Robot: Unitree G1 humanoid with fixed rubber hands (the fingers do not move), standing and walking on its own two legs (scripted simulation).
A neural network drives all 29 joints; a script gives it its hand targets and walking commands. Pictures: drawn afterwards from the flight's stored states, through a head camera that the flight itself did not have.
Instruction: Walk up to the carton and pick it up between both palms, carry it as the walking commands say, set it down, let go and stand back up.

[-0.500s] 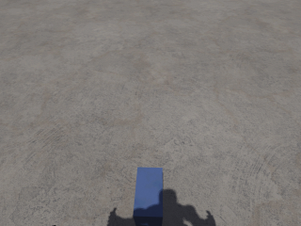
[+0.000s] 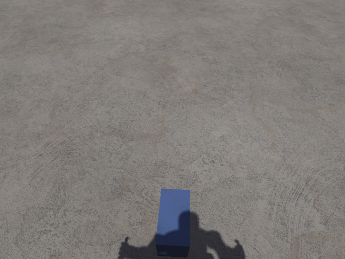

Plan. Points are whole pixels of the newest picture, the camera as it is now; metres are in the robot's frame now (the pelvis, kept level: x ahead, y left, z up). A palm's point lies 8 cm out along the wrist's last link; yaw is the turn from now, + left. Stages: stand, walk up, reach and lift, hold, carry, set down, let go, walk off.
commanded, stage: walk up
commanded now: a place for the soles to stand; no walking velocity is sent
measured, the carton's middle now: (173, 222) +0.45 -0.01 -0.67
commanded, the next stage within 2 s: reach and lift in 0.90 s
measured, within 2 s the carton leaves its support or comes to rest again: neither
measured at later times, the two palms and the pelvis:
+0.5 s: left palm out of the picture +0.08 +0.32 -0.11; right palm out of the picture +0.11 -0.29 -0.11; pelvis +0.01 +0.01 +0.00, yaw +0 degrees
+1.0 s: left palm out of the picture +0.11 +0.31 -0.11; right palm out of the picture +0.11 -0.29 -0.11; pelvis +0.01 +0.01 +0.00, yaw +0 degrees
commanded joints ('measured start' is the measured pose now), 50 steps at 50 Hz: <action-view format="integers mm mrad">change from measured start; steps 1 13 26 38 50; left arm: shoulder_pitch -25 6 30 35 -111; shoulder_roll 195 197 198 198 94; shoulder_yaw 31 33 37 38 88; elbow -59 -58 -55 -54 -507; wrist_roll -1 2 5 5 32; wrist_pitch -18 -24 -21 -16 258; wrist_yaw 6 10 15 18 -50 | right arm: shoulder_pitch -32 -33 -20 -8 -89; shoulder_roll -210 -203 -205 -208 -91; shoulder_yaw -38 -42 -44 -46 -92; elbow -56 -69 -76 -76 -471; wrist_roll -1 -1 -1 -1 -68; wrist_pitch -15 -15 -13 -10 262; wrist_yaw -5 -3 -7 -11 66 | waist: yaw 4 6 6 7 24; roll -7 4 -7 -13 -48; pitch -72 -87 -92 -84 6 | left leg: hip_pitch -88 -69 -47 -48 -217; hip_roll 151 145 139 134 41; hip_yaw -155 -166 -157 -151 49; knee -101 -102 -82 -74 24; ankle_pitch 162 196 276 296 -91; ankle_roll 17 23 18 16 -11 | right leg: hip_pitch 89 91 97 104 -88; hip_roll -115 -112 -114 -117 77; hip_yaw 142 140 136 137 174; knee -69 -59 -39 -30 132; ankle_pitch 20 43 96 114 -90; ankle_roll -24 -21 -20 -23 4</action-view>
